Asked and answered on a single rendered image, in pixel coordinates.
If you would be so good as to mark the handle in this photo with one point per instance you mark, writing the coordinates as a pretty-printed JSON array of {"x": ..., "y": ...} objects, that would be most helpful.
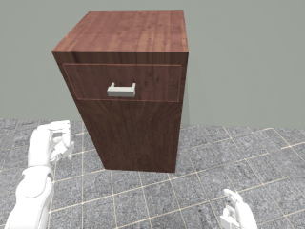
[{"x": 121, "y": 91}]

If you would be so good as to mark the cabinet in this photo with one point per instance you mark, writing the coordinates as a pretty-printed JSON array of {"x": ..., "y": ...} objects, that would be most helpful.
[{"x": 130, "y": 135}]

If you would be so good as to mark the left robot hand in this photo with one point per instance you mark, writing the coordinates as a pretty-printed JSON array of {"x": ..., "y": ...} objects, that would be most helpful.
[{"x": 42, "y": 144}]

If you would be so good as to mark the drawer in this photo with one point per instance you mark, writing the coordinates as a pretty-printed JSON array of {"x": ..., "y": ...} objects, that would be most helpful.
[{"x": 154, "y": 82}]

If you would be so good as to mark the right robot hand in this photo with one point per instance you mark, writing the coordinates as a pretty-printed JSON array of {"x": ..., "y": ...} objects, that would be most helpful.
[{"x": 238, "y": 218}]

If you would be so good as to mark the left robot forearm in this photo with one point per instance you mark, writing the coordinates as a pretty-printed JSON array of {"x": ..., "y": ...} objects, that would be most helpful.
[{"x": 33, "y": 196}]

